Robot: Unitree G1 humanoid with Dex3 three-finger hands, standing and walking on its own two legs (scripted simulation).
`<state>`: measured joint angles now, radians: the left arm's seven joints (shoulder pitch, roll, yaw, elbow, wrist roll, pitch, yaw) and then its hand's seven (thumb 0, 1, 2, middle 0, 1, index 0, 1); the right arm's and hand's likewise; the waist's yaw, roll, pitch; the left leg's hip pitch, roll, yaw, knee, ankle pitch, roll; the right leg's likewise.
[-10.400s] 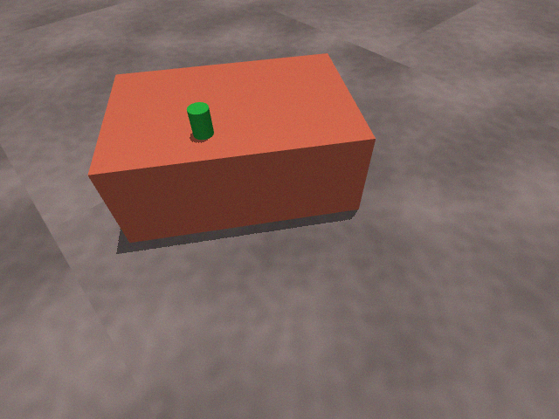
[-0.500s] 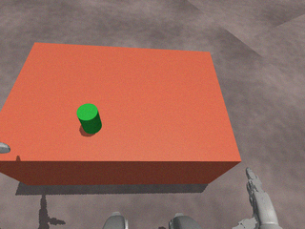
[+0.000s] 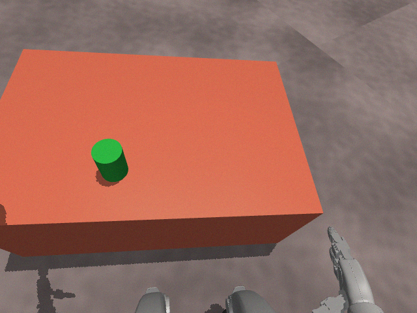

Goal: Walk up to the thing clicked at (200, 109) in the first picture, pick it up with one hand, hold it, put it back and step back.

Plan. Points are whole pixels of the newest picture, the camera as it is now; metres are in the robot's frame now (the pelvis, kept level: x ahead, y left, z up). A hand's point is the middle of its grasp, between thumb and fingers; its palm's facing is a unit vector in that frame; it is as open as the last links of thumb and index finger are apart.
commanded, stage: go down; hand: left
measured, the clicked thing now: (111, 161) +0.54 +0.23 -0.23
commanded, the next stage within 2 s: approach in 0.12 s
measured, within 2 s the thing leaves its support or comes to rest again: neither
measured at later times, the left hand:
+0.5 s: hand out of the picture +0.42 +0.38 +0.02, palm faces +0.26 -0.96 +0.03, open 17.6 cm
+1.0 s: hand (86, 183) +0.46 +0.28 -0.20, palm faces +0.15 -0.99 +0.03, open 17.6 cm
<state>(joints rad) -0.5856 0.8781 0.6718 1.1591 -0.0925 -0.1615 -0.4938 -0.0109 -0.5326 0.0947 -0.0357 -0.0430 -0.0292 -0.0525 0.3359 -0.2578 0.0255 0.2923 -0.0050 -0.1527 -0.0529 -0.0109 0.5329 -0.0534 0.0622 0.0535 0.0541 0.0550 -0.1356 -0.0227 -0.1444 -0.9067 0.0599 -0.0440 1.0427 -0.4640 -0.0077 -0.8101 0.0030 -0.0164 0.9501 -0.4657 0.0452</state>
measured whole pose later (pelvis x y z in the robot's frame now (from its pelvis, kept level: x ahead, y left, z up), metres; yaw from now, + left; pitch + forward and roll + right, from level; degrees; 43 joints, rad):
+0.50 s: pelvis -0.01 +0.00 -0.02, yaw +0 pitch +23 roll -5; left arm -0.70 0.90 0.68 1.29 -0.17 -0.35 -0.51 -0.01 -0.56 0.04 -0.04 -0.04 -0.03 -0.05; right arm 0.32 -0.26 0.04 0.21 -0.03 -0.17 -0.02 -0.01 0.55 -0.05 0.06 0.05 0.05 0.06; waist -0.18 -0.04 -0.13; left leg -1.08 0.06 -0.06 1.16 -0.48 0.00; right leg -0.98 0.01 -0.03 1.06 -0.49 0.05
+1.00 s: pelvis -0.05 +0.00 -0.14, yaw -5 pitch +34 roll -9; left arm -0.76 0.86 0.69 1.32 -0.07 -0.62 -0.36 -0.01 -0.57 0.09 -0.03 -0.07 -0.02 -0.09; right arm 0.34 -0.29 -0.01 -0.15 -0.09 -0.16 0.06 -0.01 0.51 -0.06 0.07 0.05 0.06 0.06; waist -0.38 -0.06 -0.14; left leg -1.67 0.07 -0.13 1.65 -0.59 -0.01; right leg -1.54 0.03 -0.06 1.54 -0.60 0.04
